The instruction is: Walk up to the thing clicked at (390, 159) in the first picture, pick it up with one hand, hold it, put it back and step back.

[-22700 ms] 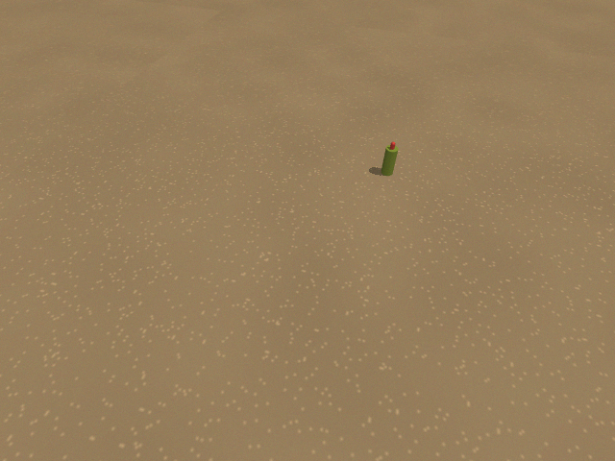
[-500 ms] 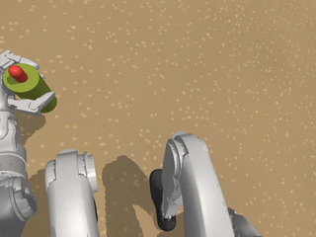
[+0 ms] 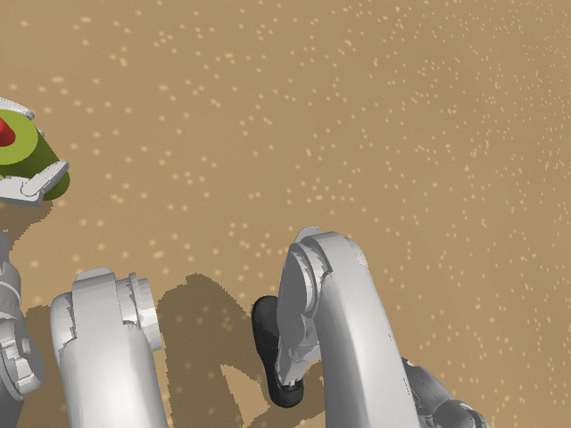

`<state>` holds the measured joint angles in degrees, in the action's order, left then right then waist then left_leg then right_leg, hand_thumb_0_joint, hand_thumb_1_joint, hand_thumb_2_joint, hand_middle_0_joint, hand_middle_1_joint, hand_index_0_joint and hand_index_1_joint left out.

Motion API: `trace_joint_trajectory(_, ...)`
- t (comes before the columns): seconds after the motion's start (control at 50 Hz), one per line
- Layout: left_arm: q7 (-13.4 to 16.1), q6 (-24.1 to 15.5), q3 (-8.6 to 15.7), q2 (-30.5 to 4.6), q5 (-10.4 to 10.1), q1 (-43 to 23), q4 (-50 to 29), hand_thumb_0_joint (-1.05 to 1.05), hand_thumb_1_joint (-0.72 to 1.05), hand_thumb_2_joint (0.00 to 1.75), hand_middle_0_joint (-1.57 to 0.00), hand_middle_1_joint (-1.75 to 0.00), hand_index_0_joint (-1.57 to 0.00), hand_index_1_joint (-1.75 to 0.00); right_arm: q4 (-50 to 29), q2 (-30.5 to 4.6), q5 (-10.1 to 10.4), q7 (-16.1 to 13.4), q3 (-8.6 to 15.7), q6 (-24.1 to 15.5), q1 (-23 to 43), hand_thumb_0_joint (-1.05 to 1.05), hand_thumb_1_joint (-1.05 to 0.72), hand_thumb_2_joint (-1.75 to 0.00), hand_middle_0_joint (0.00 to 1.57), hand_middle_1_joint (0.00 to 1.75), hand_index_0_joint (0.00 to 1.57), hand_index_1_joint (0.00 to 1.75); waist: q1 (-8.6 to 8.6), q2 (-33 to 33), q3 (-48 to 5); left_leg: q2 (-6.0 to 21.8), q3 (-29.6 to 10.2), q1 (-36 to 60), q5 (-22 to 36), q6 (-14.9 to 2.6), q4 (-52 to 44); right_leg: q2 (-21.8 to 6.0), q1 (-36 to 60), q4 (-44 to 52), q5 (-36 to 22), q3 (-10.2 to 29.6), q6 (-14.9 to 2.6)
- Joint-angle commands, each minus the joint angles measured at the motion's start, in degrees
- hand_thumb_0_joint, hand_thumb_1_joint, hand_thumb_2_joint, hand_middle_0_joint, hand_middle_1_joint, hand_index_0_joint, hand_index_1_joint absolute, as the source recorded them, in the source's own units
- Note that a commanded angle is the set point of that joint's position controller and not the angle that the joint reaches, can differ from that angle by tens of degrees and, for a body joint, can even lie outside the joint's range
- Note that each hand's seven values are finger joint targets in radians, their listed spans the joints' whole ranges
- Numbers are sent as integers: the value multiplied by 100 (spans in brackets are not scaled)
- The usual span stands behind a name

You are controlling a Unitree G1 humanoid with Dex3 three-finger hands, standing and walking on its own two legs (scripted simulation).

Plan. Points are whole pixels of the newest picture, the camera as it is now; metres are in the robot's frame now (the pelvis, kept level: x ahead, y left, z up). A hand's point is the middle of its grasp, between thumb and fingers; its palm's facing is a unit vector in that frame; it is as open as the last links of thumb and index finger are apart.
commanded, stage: lower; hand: left
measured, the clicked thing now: (22, 156) +0.47 +0.24 -0.12
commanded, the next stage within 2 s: loosen in 1.08 s
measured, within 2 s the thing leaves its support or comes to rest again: rests again in 1.44 s
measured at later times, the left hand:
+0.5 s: hand (36, 165) +0.48 +0.24 -0.17, palm faces +0.17 -0.98 -0.04, open 9.0 cm
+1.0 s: hand (45, 172) +0.48 +0.23 -0.19, palm faces +0.17 -0.99 -0.04, open 9.0 cm
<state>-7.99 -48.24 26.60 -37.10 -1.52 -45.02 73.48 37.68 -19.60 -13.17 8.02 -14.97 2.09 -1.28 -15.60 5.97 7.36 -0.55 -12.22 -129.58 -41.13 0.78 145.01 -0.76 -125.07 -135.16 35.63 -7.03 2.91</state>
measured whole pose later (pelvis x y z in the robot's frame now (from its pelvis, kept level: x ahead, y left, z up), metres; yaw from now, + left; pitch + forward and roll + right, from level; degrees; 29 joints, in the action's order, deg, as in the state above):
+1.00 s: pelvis -0.01 +0.01 -0.01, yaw -5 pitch +17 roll -18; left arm -0.5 -59.5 22.5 -50.6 -0.9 -46.9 86.7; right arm 33.0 -20.8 -20.2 7.9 -29.3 2.7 8.3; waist -18.2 14.3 17.3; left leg -0.8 -20.1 -127.3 -42.1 0.8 150.1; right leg 1.5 -119.9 -134.2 33.8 -13.1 4.6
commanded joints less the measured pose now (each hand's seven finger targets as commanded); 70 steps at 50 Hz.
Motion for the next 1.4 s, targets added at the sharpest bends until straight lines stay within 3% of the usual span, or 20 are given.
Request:
trace_joint_trajectory(0.0, 141, -603, 68, -1107, -72, -1699, -698, 0, 20, 125, -134, -146, -135, -146, -207, -1762, -68, -35, 336, 44, -691, 0, -92, -91, 20, 30, 20, 30, -423, -2056, -3536, 168, 294, 2278, 901, -52, -1671, 235, 2096, 1026, -992, -595, -376)
trace_joint_trajectory(0.04, 173, -722, 77, -1252, -26, -1746, -660, 0, 24, 126, -134, -147, -136, -146, -229, -1811, -126, -21, 258, 49, -645, 0, -92, -91, 20, 30, 20, 30, -455, -2113, -3585, 189, 243, 2400, 1018, -38, -1654, 237, 2182, 970, -1076, -636, -362)
trace_joint_trajectory(0.12, 171, -902, -7, -1281, -150, -1976, -589, 0, 25, 128, -134, -148, -136, -147, -294, -1922, -208, -9, 103, 36, -508, 0, -92, -91, 20, 30, 20, 30, -641, -2299, -3560, 204, 185, 2534, 1043, -15, -1593, 264, 2284, 952, -1147, -687, -339)
trace_joint_trajectory(0.14, 203, -938, 83, -1464, -139, -1835, -566, 0, 24, 126, -135, -147, -136, -146, -302, -1896, -227, -10, 46, 32, -459, 0, -92, -91, 20, 30, 20, 30, -567, -2282, -3575, 212, 205, 2493, 1008, -28, -1538, 289, 2338, 966, -1132, -675, -339)
trace_joint_trajectory(0.2, 240, -1035, -58, -1433, -122, -2071, -436, 0, 25, 128, -133, -147, -134, -146, -311, -1976, -300, -28, -33, 19, -327, 0, -92, -91, 20, 30, 20, 30, -717, -2408, -3334, 228, 154, 2537, 928, -8, -1508, 290, 2218, 958, -1104, -722, -332)
trace_joint_trajectory(0.26, 337, -1126, -58, -1585, -51, -2017, -343, 0, 24, 127, -132, -145, -133, -145, -353, -2029, -356, -43, -106, 33, -200, 0, -92, -91, 20, 30, 20, 30, -709, -2519, -3157, 245, 95, 2555, 805, 24, -1540, 295, 2158, 933, -1023, -787, -336)
trace_joint_trajectory(0.28, 372, -1150, 62, -1737, -55, -1864, -215, 0, 24, 127, -131, -145, -133, -144, -372, -2057, -375, -43, -139, 44, -187, 0, -91, -91, 20, 30, 20, 30, -670, -2493, -3172, 246, 92, 2536, 794, 24, -1530, 311, 2223, 945, -1010, -805, -333)
trace_joint_trajectory(0.3, 383, -1174, -58, -1629, -53, -1959, -265, 0, 24, 126, -131, -144, -132, -144, -409, -2060, -405, -42, -187, 39, -134, 0, -91, -91, 20, 30, 20, 30, -727, -2511, -3154, 253, 51, 2584, 829, 35, -1527, 308, 2232, 923, -1046, -830, -326)
trace_joint_trajectory(0.4, 504, -1225, -141, -1593, -25, -1719, -38, 0, 23, 128, -131, -145, -132, -145, -432, -2106, -464, -42, -303, 76, 10, 0, -91, -91, 20, 30, 20, 30, -772, -2497, -2973, 280, -63, 2696, 1005, 60, -1518, 333, 2211, 886, -1200, -920, -309)
trace_joint_trajectory(0.42, 513, -1243, -238, -1525, -12, -1883, -73, 0, 26, 129, -131, -146, -132, -145, -408, -2112, -487, -41, -335, 71, -44, 0, -91, -91, 20, 30, 20, 30, -874, -2560, -2999, 289, -101, 2790, 1114, 72, -1519, 327, 2228, 872, -1304, -956, -301)
trace_joint_trajectory(0.48, 560, -1301, -297, -1568, -17, -1841, -11, 0, 29, 130, -131, -146, -132, -146, -408, -2125, -520, -48, -418, 85, 24, 0, -91, -91, 20, 30, 20, 30, -916, -2472, -2945, 288, -132, 2734, 1216, 49, -1432, 355, 2340, 881, -1416, -978, -278)
trace_joint_trajectory(0.7, 756, -1541, -249, -1925, -33, -1933, 115, 0, 31, 131, -130, -145, -131, -144, -457, -2164, -647, -70, -662, 133, 316, 0, -90, -90, 20, 30, 20, 30, -979, -2532, -2732, 326, -216, 2668, 1104, 48, -1361, 435, 2462, 919, -1390, -1052, -260)
trace_joint_trajectory(0.86, 774, -1589, -343, -2018, 19, -1821, 374, 0, 32, 129, -131, -144, -132, -144, -436, -2207, -687, -84, -774, 163, 412, 0, -90, -90, 20, 30, 20, 30, -1030, -2525, -2542, 347, -326, 2638, 907, 76, -1429, 466, 2353, 921, -1232, -1161, -273)
trace_joint_trajectory(0.94, 787, -1631, -352, -2042, -24, -1812, 381, 0, 32, 129, -129, -143, -131, -143, -424, -2215, -719, -94, -829, 162, 386, 0, -90, -90, 20, 30, 20, 30, -1071, -2483, -2664, 338, -332, 2684, 1090, 65, -1358, 489, 2531, 950, -1414, -1167, -259)
trace_joint_trajectory(1.1, 837, -1745, -410, -2136, 46, -1830, 511, 0, 33, 127, -130, -142, -131, -141, -464, -2253, -747, -98, -894, 159, 560, 0, -89, -90, 20, 30, 20, 30, -1125, -2572, -2321, 366, -434, 2670, 879, 93, -1443, 505, 2313, 930, -1247, -1256, -276)
trace_joint_trajectory(1.16, 848, -1775, -385, -2122, 10, -1751, 579, 0, 36, 129, -131, -143, -132, -143, -463, -2270, -773, -93, -937, 160, 518, 0, -89, -90, 20, 30, 20, 30, -1171, -2575, -2426, 366, -447, 2769, 1114, 94, -1377, 507, 2453, 925, -1462, -1251, -256)
trace_joint_trajectory(1.18, 856, -1801, -358, -2151, -23, -1805, 504, 0, 28, 121, -133, -137, -134, -137, -481, -2260, -772, -98, -932, 163, 554, 0, -90, -90, 20, 30, 20, 30, -1138, -2500, -2425, 354, -403, 2709, 1072, 68, -1341, 523, 2479, 973, -1431, -1232, -260)
trace_joint_trajectory(1.26, 834, -1862, -255, -2077, -185, -1876, 480, 0, 8, 89, -112, -108, -114, -106, -486, -2307, -770, -95, -937, 118, 613, 0, -91, -89, 20, 30, 20, 30, -1187, -2544, -2341, 376, -468, 2769, 1005, 86, -1386, 518, 2408, 968, -1408, -1265, -252)
trace_joint_trajectory(1.34, 766, -1862, -372, -2088, -86, -1770, 506, 0, -5, 65, -98, -91, -100, -89, -453, -2286, -789, -112, -931, 134, 631, 0, -91, -89, 20, 30, 20, 30, -1145, -2619, -2362, 394, -459, 2863, 1162, 115, -1388, 525, 2409, 928, -1488, -1265, -269)
trace_joint_trajectory(1.38, 749, -1852, -417, -2114, -43, -1853, 490, 0, -16, 58, -82, -76, -84, -75, -434, -2310, -802, -114, -950, 153, 594, 0, -91, -90, 20, 30, 20, 30, -1196, -2785, -2318, 404, -517, 2938, 1196, 149, -1465, 510, 2365, 904, -1497, -1301, -279)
